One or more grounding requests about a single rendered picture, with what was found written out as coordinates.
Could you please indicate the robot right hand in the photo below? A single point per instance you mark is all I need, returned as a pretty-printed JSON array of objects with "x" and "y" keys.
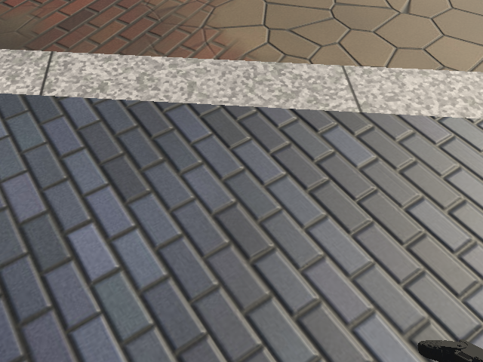
[{"x": 449, "y": 351}]

